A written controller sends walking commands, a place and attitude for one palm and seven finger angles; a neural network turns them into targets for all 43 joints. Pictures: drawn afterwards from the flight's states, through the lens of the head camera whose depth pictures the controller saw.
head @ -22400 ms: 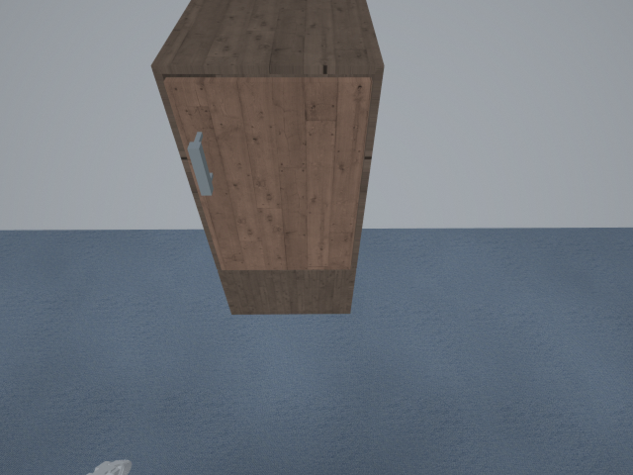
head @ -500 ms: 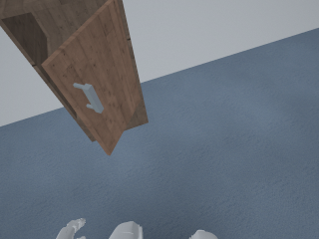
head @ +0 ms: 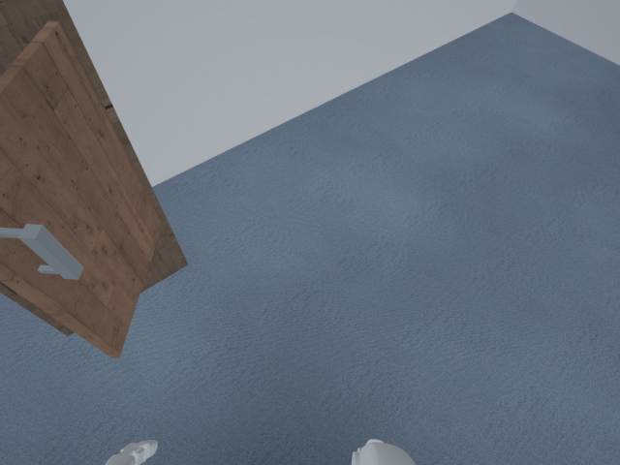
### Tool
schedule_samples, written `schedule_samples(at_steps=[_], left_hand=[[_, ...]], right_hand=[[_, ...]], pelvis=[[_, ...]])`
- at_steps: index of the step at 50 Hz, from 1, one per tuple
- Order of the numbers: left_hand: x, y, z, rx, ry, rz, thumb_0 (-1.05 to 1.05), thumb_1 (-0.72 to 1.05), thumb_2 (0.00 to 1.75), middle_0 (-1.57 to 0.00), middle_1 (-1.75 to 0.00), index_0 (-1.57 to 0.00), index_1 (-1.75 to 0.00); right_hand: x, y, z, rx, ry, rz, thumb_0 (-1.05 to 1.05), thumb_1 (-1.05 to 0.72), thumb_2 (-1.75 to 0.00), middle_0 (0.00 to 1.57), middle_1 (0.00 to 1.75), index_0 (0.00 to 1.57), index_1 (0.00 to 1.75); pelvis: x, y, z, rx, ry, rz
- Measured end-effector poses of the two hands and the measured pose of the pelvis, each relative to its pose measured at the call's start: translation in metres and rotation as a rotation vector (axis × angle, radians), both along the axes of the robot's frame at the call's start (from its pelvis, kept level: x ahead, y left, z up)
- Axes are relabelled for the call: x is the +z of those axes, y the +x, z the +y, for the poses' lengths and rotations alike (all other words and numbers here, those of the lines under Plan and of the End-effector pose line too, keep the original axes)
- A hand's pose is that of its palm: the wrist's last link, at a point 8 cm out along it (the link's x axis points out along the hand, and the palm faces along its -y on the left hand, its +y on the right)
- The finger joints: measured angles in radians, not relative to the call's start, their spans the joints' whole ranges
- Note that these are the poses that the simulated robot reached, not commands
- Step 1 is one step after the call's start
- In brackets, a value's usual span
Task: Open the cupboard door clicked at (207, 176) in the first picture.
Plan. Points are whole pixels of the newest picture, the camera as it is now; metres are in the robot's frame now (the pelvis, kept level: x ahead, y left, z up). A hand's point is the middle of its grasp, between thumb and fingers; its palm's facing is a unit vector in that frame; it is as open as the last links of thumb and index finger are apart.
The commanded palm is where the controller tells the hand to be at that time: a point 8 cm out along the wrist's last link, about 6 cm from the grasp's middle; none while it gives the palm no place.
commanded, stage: walk to a spot facing it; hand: left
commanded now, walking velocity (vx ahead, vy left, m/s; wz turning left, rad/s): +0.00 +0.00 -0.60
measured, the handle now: (40, 253) +0.38 +0.44 -0.04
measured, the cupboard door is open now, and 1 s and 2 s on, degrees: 49 49 49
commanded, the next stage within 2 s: turn to face it in 1.66 s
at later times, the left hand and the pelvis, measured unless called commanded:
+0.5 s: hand (212, 433) +0.17 +0.16 -0.18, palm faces -0.22 -0.96 -0.17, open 7.4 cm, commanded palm none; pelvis +0.10 -0.02 -0.01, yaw -17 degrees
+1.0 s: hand (375, 253) +0.50 -0.10 -0.17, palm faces -0.60 -0.78 -0.20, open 7.3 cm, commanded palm none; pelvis +0.26 -0.16 -0.02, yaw -34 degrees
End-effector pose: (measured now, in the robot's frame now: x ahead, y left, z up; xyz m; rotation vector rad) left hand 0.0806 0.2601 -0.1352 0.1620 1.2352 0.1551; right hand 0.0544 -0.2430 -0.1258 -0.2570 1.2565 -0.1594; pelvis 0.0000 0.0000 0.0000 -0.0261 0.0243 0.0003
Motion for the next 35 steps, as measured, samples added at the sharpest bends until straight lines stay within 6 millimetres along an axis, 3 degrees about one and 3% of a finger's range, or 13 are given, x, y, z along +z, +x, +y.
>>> schedule_samples(at_steps=[6, 10, 17, 24, 28, 31, 35], left_hand=[[0.002, 0.048, -0.028, -0.131, 0.069, -0.049, 0.01, 0.91, 0.9, -0.2, -0.3, -0.2, -0.3], [0.01, 0.058, -0.045, -0.157, 0.081, -0.052, 0.0, 0.91, 0.9, -0.2, -0.3, -0.2, -0.3], [0.008, 0.064, -0.064, -0.201, 0.027, 0.006, 0.0, 0.91, 0.9, -0.2, -0.3, -0.2, -0.3], [-0.015, 0.086, -0.054, -0.222, -0.025, 0.089, 0.01, 0.91, 0.9, -0.2, -0.3, -0.2, -0.3], [-0.02, 0.129, -0.056, -0.298, -0.029, 0.123, 0.01, 0.91, 0.9, -0.2, -0.3, -0.2, -0.3], [-0.013, 0.179, -0.07, -0.363, -0.039, 0.086, 0.01, 0.91, 0.9, -0.2, -0.3, -0.2, -0.3], [-0.005, 0.251, -0.106, -0.459, -0.051, 0.012, 0.01, 0.91, 0.9, -0.19, -0.3, -0.19, -0.3]], right_hand=[[-0.031, -0.043, -0.037, -0.145, 0.034, 0.082, 0.01, -0.9, -0.9, 0.2, 0.3, 0.2, 0.3], [-0.027, -0.046, -0.054, -0.198, 0.026, 0.103, 0.01, -0.91, -0.9, 0.2, 0.3, 0.2, 0.3], [-0.006, -0.002, -0.06, -0.237, 0.027, -0.027, 0.01, -0.91, -0.9, 0.2, 0.29, 0.2, 0.3], [0.006, 0.064, -0.049, -0.252, -0.013, -0.175, 0.01, -0.91, -0.9, 0.2, 0.29, 0.2, 0.3], [0.01, 0.068, -0.039, -0.301, -0.033, -0.192, 0.0, -0.91, -0.9, 0.2, 0.3, 0.2, 0.3], [0.012, 0.05, -0.029, -0.368, -0.018, -0.117, 0.0, -0.91, -0.9, 0.2, 0.3, 0.2, 0.3], [0.008, 0.016, -0.011, -0.478, 0.024, 0.026, 0.0, -0.91, -0.9, 0.2, 0.29, 0.2, 0.3]], pelvis=[[-0.017, 0.009, -0.025, -0.081, 0.022, -0.006], [-0.01, 0.014, -0.032, -0.119, 0.031, -0.014], [0.001, 0.041, -0.036, -0.196, 0.039, -0.007], [-0.008, 0.089, -0.024, -0.285, 0.019, 0.003], [-0.008, 0.116, -0.023, -0.352, 0.014, 0.0], [0.0, 0.136, -0.029, -0.395, 0.012, 0.003], [0.004, 0.163, -0.041, -0.454, 0.006, 0.007]])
